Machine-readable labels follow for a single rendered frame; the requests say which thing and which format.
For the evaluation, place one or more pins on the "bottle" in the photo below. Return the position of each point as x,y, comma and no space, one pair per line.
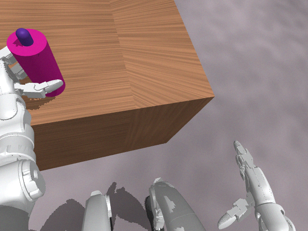
32,51

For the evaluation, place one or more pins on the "left robot hand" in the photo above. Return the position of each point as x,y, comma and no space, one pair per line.
9,79

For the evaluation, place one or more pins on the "left robot arm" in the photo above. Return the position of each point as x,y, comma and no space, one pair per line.
21,183

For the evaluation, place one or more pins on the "right robot arm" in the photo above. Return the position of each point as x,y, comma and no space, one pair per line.
271,217

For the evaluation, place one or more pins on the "right robot hand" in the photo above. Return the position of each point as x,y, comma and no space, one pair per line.
257,187

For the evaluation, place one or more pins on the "right robot foot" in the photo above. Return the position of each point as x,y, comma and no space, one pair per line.
150,213

